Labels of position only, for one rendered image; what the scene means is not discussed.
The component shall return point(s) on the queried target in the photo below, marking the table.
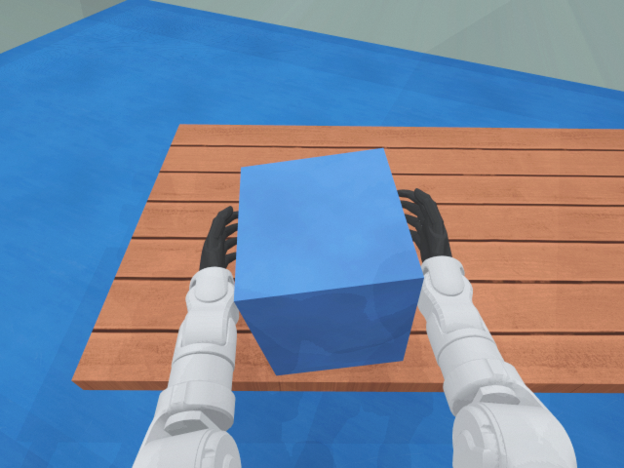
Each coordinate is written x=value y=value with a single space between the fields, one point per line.
x=535 y=217

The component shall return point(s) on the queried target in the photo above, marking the robot right upper arm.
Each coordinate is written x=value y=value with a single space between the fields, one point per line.
x=490 y=435

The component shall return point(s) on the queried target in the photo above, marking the right robot hand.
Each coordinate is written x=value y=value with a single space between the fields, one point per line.
x=430 y=236

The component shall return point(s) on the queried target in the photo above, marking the robot right forearm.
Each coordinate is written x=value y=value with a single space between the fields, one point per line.
x=472 y=367

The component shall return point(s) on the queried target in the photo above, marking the carton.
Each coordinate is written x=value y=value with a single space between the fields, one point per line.
x=327 y=275

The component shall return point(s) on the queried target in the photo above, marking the robot left forearm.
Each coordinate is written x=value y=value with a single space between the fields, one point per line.
x=199 y=392

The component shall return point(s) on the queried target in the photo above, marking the left robot hand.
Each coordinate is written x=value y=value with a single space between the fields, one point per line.
x=216 y=246

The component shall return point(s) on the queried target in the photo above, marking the robot left upper arm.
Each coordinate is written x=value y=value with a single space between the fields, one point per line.
x=208 y=448

